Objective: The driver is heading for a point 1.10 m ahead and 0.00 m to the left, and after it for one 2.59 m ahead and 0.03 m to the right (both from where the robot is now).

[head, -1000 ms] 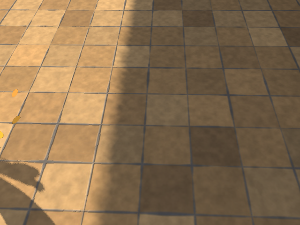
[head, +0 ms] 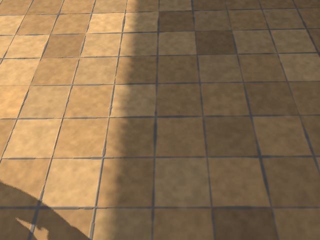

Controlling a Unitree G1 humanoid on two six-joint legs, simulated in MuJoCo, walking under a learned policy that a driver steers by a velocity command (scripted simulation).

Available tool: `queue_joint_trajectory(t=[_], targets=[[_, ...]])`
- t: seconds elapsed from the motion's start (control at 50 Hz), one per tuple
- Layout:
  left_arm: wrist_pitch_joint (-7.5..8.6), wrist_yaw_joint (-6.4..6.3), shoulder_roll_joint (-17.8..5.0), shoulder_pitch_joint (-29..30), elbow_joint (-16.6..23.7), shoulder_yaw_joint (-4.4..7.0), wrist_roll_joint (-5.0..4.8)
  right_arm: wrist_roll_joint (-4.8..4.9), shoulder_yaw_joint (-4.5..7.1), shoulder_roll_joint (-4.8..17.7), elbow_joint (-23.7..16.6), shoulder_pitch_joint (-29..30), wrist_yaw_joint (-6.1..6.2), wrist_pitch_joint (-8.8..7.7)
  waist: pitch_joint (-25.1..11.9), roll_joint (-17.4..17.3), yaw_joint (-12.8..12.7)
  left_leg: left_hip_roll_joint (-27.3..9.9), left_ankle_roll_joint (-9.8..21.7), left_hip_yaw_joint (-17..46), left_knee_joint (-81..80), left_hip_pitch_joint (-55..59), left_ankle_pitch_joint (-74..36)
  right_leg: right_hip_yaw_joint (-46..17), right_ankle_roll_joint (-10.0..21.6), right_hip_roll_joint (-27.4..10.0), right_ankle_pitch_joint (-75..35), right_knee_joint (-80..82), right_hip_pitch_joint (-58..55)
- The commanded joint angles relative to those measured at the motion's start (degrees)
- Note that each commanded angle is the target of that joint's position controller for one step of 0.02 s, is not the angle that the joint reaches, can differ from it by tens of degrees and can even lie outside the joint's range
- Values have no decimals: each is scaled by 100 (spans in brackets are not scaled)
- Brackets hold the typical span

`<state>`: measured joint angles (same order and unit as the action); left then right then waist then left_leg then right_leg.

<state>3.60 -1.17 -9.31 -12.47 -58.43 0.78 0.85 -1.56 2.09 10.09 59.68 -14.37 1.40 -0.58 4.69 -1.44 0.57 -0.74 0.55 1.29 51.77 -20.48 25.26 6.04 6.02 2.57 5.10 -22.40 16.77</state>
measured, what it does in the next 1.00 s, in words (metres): walks ahead: left foot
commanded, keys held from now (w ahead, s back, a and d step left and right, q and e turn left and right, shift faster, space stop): no key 0.64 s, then w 0.18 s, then no key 0.18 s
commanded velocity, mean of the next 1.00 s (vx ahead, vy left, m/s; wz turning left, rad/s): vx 0.08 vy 0.00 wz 0.00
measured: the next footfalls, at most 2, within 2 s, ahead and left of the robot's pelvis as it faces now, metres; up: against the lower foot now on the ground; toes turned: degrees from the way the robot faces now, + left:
left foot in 0.16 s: +0.06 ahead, +0.14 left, +0.00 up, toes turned +0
left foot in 1.24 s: +0.21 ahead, +0.11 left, +0.00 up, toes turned +2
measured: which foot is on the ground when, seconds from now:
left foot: up 0.00-0.14, down 0.16-0.96, up 0.98-1.00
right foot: down 0.00-1.00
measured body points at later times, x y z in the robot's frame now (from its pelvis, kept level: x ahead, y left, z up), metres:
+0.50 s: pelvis +0.03 +0.03 +0.01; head +0.03 +0.03 +0.46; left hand +0.03 +0.25 -0.15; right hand +0.01 -0.19 -0.16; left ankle +0.02 +0.14 -0.74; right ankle +0.08 -0.06 -0.74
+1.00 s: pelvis +0.11 +0.00 -0.01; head +0.11 -0.02 +0.44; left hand +0.13 +0.24 -0.15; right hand +0.03 -0.22 -0.17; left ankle +0.02 +0.13 -0.72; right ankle +0.11 -0.07 -0.74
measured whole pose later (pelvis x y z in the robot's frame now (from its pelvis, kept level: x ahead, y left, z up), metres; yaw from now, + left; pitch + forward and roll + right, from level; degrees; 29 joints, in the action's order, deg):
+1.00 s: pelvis +0.11 +0.00 -0.01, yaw +0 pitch -1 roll +1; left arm 4.2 -1.2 -8.9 -17.0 -60.5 1.8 0.9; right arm -0.8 1.6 9.3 65.8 -24.7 2.0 -1.8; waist 1.0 -1.9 0.3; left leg -0.4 1.0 -0.2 37.7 -8.8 26.8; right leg 5.0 4.0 1.5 15.4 -30.9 14.1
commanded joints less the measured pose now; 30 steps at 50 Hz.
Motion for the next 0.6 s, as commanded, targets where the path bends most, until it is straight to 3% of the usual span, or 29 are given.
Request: queue_joint_trajectory(t=[0.02,0.1,0.14,0.16,0.18,0.2,0.22,0.26,0.28,0.36,0.6], targets=[[36,-11,-652,-128,171,72,44,-5,-11,95,241,-1025,63,212,-763,680,210,-43,-41,-110,-729,834,-163,-1123,567,-1434,-1121,914,36],[-146,-19,-721,-180,107,98,6,27,-45,180,262,-688,70,243,-480,755,102,-43,15,-217,-1527,1024,-575,-1443,410,-1396,1603,1284,377],[-231,-34,-688,-148,89,94,-52,14,-93,95,375,-810,73,188,-287,522,171,-55,94,-259,-2341,1430,-1052,-1475,187,-1329,2242,1251,656],[-257,-38,-644,-273,39,92,-54,-15,-113,144,374,-811,81,141,-146,355,146,-231,144,-16,-2829,1523,-1268,-1483,-23,-1257,2442,1234,745],[-274,-34,-603,-373,20,100,-57,-54,-118,271,367,-869,96,76,-38,202,56,-543,211,349,-3192,1463,-1154,-1411,-195,-1104,2241,1036,704],[-305,-18,-449,-556,5,93,-113,49,-102,410,372,-636,97,40,227,-400,-201,-613,294,615,-3370,604,-607,-1011,-294,-703,1655,930,303],[-309,-7,-415,-574,-76,74,-80,87,-150,232,368,-532,84,-14,193,-485,-219,-641,250,669,-3632,147,-372,-898,-306,-646,1020,620,-391],[-296,-2,-376,-740,-187,62,-39,125,-162,224,361,-423,87,-91,-6,-396,-309,-579,152,589,-3776,16,-512,-892,-294,-688,568,429,-963],[-287,-3,-453,-734,-218,78,-24,133,-162,232,358,-443,103,-106,-38,-268,-294,-537,143,532,-3723,137,-689,-924,-278,-718,546,436,-950],[-258,-25,-373,-663,-315,36,-42,110,-173,160,433,-697,103,-90,-45,42,-166,-484,210,427,-3553,563,-1063,-963,-291,-764,622,547,-646],[-266,-81,-265,-829,-585,-21,-43,110,-211,93,527,-872,113,-76,-34,115,-117,-465,248,362,-3490,746,-1357,-963,-317,-789,355,477,-661]])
